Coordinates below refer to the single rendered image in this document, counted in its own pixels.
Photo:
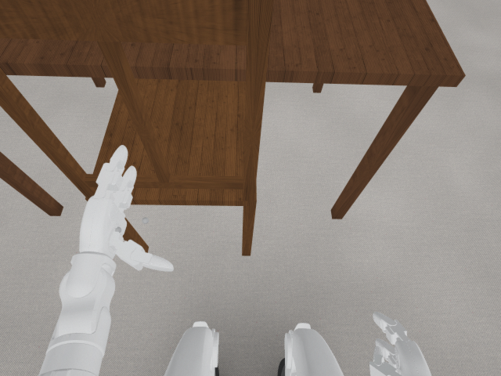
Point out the robot left hand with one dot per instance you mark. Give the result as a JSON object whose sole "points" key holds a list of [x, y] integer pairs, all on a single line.
{"points": [[104, 212]]}

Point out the robot thigh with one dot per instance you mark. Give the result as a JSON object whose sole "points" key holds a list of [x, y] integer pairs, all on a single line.
{"points": [[307, 353], [196, 353]]}

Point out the robot left thigh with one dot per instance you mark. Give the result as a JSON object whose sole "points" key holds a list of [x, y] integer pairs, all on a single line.
{"points": [[196, 353]]}

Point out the robot left forearm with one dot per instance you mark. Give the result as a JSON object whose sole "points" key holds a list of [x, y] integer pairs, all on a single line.
{"points": [[79, 340]]}

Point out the robot right thigh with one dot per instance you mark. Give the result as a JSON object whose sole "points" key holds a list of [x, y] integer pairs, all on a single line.
{"points": [[307, 353]]}

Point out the table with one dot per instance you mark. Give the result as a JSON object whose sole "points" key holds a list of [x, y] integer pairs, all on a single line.
{"points": [[356, 42]]}

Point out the robot right hand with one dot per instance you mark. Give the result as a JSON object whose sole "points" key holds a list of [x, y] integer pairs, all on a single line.
{"points": [[405, 359]]}

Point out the chair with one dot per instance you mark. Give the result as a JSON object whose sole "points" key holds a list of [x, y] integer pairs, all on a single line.
{"points": [[192, 142]]}

